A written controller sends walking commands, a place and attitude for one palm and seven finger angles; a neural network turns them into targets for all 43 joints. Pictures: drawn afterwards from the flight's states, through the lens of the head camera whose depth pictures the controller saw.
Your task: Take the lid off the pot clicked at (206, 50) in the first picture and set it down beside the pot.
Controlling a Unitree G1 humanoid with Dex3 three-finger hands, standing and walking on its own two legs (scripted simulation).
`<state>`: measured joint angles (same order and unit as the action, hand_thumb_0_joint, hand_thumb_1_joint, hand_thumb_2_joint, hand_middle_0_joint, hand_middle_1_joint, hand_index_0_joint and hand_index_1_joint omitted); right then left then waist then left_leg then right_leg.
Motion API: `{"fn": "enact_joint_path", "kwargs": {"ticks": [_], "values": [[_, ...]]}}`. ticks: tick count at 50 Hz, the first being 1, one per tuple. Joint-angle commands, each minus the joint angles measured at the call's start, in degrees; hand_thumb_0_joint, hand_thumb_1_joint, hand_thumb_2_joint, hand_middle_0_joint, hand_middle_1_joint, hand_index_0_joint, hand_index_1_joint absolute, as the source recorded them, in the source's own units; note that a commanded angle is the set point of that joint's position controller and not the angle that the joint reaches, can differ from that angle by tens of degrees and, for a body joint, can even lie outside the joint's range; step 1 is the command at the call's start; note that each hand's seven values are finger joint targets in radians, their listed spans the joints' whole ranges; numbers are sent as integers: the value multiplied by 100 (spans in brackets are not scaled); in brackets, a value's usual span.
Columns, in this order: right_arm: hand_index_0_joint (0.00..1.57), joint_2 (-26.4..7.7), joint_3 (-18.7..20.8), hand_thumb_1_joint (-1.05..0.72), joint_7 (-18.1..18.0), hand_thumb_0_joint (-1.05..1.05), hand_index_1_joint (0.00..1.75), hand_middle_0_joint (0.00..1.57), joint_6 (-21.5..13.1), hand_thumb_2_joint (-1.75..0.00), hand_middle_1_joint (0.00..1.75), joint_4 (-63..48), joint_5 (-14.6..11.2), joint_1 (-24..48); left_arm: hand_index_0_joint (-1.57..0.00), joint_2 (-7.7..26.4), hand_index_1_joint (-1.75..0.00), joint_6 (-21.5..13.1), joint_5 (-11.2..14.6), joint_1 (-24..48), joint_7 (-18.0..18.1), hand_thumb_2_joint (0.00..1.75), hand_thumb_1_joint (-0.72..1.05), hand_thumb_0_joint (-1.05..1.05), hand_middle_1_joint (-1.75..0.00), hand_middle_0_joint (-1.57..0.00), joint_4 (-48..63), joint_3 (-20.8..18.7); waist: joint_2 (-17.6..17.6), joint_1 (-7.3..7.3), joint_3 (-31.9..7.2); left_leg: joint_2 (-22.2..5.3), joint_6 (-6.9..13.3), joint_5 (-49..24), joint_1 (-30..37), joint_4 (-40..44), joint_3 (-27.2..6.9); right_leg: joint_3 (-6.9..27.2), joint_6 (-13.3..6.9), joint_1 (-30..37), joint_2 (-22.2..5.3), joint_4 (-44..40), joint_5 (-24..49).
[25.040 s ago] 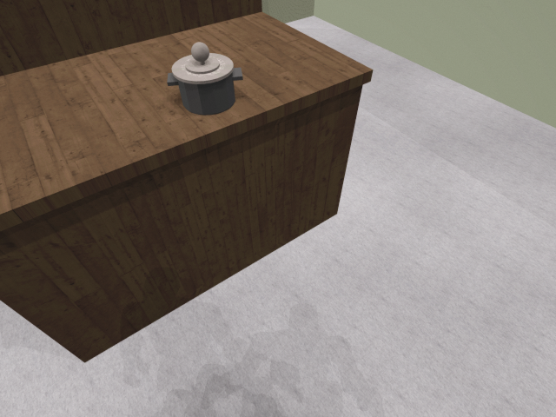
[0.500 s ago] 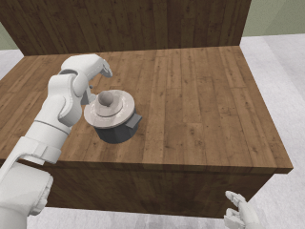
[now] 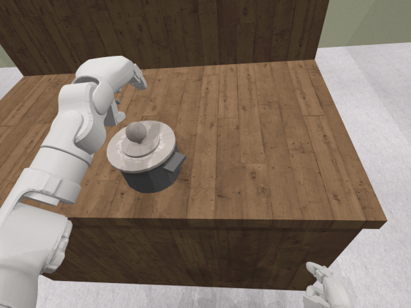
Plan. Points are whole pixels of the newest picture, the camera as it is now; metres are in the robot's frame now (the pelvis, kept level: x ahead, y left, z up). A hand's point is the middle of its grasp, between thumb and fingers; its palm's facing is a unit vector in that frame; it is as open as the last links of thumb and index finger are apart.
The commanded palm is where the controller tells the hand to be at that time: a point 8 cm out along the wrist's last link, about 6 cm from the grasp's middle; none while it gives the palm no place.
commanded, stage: move the open hand above the knob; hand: left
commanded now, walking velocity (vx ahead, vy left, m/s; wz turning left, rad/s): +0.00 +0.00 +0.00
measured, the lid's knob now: (136, 132) +0.45 +0.17 +0.11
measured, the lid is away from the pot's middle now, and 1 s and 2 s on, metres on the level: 0.00 0.00 0.01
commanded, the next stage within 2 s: lower the open fingers around the knob in 0.68 s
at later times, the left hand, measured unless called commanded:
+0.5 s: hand (126, 118) +0.42 +0.15 +0.18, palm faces -0.19 +0.03 -0.98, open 10.2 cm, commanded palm +0.40 +0.17 +0.25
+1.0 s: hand (117, 119) +0.43 +0.18 +0.17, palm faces -0.21 -0.04 -0.98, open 10.2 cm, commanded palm +0.40 +0.18 +0.24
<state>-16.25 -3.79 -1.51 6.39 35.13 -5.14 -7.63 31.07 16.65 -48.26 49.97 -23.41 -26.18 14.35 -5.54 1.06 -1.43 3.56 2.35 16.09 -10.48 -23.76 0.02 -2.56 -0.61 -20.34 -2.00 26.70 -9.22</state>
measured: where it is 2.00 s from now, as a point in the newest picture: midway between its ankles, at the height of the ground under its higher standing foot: outside the picture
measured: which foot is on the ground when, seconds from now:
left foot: down 0.00-1.00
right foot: down 0.00-1.00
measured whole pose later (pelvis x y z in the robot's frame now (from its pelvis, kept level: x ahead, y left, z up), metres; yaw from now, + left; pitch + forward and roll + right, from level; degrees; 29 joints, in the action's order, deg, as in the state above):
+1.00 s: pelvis +0.01 +0.01 +0.00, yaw +0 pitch +4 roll +1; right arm -16.8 -3.3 0.2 7.4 33.6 -5.7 -8.0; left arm 29.6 18.6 -48.2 45.0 -24.4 -23.0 16.0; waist -5.7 0.3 -2.0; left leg 3.8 3.0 16.8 -11.2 -24.3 -0.2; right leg -2.7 0.0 -20.6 -2.3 26.5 -9.6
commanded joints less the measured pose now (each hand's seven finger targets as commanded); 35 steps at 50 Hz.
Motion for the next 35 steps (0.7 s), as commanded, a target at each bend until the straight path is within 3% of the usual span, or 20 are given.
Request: {"fn": "enact_joint_path", "kwargs": {"ticks": [1,3,4,5,8,9,12,13,16,17,18,19,21,23,24,25,28,30,33,35], "values": [[20,-539,236,-90,141,0,30,20,-226,-90,30,-1161,-59,823,-85,546,-8,-27,-37,1258,37,157,-36,0,-8,-85,1127,-346,722,-133,-1930,-209,16,-1562,-515,268,-39,80,-120,1931,-103,40,1317],[20,-570,281,-90,155,0,30,20,-173,-90,30,-1228,-39,908,-85,742,-8,-82,-70,1587,28,157,-36,0,-8,-85,1674,-411,744,-36,-2070,-217,73,-1593,-393,182,-63,95,-131,1911,-107,18,1369],[20,-530,262,-90,139,0,30,20,-161,-90,30,-1246,-28,877,-85,1115,-8,-102,-200,2348,22,157,-36,0,-8,-85,2221,-531,577,-36,-2406,-195,84,-1648,-280,244,-65,162,-117,2068,-94,7,1362],[20,-527,275,-90,93,0,30,20,-199,-90,30,-1214,0,840,-85,1458,-8,-95,-258,2911,55,157,-36,0,-8,-85,2384,-764,536,-2,-2399,-187,106,-1654,-256,235,-155,165,-139,2079,-94,-1,1422],[20,-633,280,-90,-54,0,30,20,-338,-90,30,-942,52,629,-85,2505,-8,-57,-205,3575,179,157,-36,0,-8,-85,2153,-1565,338,-16,-2577,-144,121,-1701,-192,243,-236,202,-151,2268,-63,-2,1513],[20,-508,220,-90,-95,0,30,20,-388,-90,30,-901,54,525,-85,2384,-8,-35,-301,3506,182,157,-36,0,-8,-85,1878,-1495,482,-71,-2666,-125,108,-1873,-246,287,-207,202,-134,2421,-27,41,1581],[20,-526,189,-90,-51,0,30,20,-350,-90,30,-771,-6,534,-85,1257,-8,101,-134,2292,106,157,-36,0,-8,-85,559,-775,832,-57,-1740,-187,18,-1614,-545,339,-157,67,-123,1896,-71,-52,1345],[20,-596,255,-90,9,0,30,20,-332,-90,30,-790,-37,557,-85,1061,-8,84,-47,1825,91,157,-36,0,-8,-85,435,-718,752,-45,-1635,-197,20,-1592,-516,279,-124,57,-143,1767,-71,-54,1303],[20,-553,218,-90,129,0,30,20,-267,-90,30,-1103,-71,808,-85,479,-8,-29,-43,1209,-50,157,-36,0,-8,-85,976,-262,807,-82,-1682,-203,12,-1599,-525,246,-41,27,-122,1763,-83,5,1353],[20,-540,230,-90,159,0,30,20,-209,-90,30,-1123,-62,909,-85,354,-8,-52,-100,1620,-83,157,-36,0,-8,-85,1429,-50,677,-19,-1768,-212,15,-1604,-418,245,-58,22,-136,1683,-98,-22,1345],[20,-548,294,-90,182,0,30,20,-187,-90,30,-1171,-58,954,-85,365,-8,-69,-47,1806,-65,157,-36,0,-8,-85,1818,-58,639,53,-1853,-214,59,-1690,-240,168,-106,29,-156,1616,-83,-19,1356],[20,-494,272,-90,185,0,30,20,-182,-90,30,-1218,-42,924,-85,645,-8,-85,-138,2334,-69,157,-36,0,-8,-85,2298,-170,538,0,-2236,-197,70,-1870,-114,224,-125,71,-139,1834,-70,-8,1400],[20,-520,267,-90,97,0,30,20,-245,-90,30,-1146,19,846,-85,1648,-8,-62,-248,2937,30,157,-36,0,-8,-85,2364,-958,430,-57,-2535,-169,91,-1981,-75,216,-221,113,-167,2104,-52,54,1557],[20,-648,257,-90,-9,0,30,20,-274,-90,30,-873,54,668,-85,2378,-8,14,-223,3352,157,157,-36,0,-8,-85,1878,-1501,332,-20,-2337,-169,72,-1691,-202,260,-236,143,-181,2088,-44,-22,1418],[20,-501,179,-90,-53,0,30,20,-302,-90,30,-824,56,538,-85,2200,-8,39,-344,3455,186,157,-36,0,-8,-85,1632,-1342,554,-57,-2420,-146,54,-1792,-287,345,-218,129,-154,2250,4,0,1422],[20,-494,176,-90,-80,0,30,20,-328,-90,30,-792,42,589,-85,1963,-8,67,-354,3333,213,157,-36,0,-8,-85,1349,-1203,620,-54,-2127,-179,29,-1727,-348,347,-203,105,-169,2082,-22,-25,1383],[20,-544,222,-90,35,0,30,20,-310,-90,30,-846,-12,690,-85,1012,-8,123,-91,2091,211,157,-36,0,-8,-85,776,-710,584,-96,-1861,-204,-11,-1808,-341,294,-181,28,-189,1785,-56,-8,1346],[20,-511,190,-90,121,0,30,20,-276,-90,30,-1020,-23,796,-85,557,-8,83,-83,1487,104,157,-36,0,-8,-85,902,-416,820,-156,-1856,-222,-31,-1899,-424,272,-140,-19,-158,1826,-73,48,1482],[20,-577,245,-90,182,0,30,20,-169,-90,30,-1111,-54,909,-85,444,-8,24,-93,1463,65,157,-36,0,-8,-85,1261,-232,899,-12,-1695,-260,17,-1602,-430,233,-91,-9,-155,1637,-65,-17,1265],[20,-565,220,-90,121,0,30,20,-142,-90,30,-1113,-23,864,-85,1156,-8,16,-293,2463,98,157,-36,0,-8,-85,1759,-602,774,-28,-1934,-236,47,-1484,-435,288,-123,60,-154,1783,-74,-43,1158]]}}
